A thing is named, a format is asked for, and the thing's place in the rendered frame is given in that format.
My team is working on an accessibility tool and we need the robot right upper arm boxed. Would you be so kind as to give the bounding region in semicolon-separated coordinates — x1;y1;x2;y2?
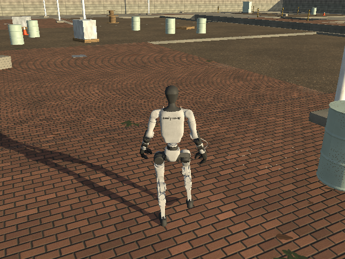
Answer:
183;109;198;139

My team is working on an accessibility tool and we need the robot left hand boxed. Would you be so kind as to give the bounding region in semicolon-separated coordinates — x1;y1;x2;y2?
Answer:
140;148;152;159

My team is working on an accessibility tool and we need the right robot forearm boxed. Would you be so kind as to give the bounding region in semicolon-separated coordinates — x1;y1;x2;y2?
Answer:
194;131;205;154

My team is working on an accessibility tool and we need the robot head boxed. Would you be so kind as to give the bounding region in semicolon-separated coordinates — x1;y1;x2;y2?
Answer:
163;85;181;112

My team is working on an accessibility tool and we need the robot torso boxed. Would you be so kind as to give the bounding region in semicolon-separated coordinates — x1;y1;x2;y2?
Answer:
160;107;185;162

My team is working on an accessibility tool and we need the robot right hand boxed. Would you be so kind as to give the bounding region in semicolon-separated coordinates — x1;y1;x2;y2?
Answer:
195;151;207;164

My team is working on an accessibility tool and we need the left robot forearm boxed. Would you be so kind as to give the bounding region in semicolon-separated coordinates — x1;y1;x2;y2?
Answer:
141;130;151;150

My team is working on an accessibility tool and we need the robot left upper arm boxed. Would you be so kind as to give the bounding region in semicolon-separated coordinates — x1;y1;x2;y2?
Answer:
145;109;161;138

